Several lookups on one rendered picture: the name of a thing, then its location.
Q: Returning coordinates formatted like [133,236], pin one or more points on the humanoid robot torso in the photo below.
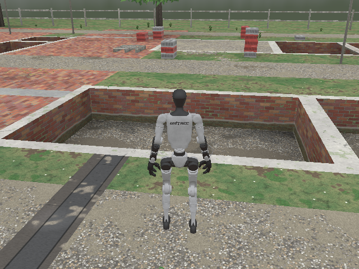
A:
[179,130]

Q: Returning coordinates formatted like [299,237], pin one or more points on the robot left hand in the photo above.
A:
[151,169]

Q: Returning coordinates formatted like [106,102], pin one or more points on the robot left thigh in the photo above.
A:
[166,168]

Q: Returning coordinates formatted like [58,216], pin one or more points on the robot right upper arm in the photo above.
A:
[196,118]

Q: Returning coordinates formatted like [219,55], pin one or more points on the robot right hand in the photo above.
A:
[207,166]

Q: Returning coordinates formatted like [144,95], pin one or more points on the robot left upper arm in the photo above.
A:
[162,118]

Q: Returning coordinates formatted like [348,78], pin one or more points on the left robot forearm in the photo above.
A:
[154,152]

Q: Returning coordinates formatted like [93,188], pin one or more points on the right robot forearm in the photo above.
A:
[204,150]

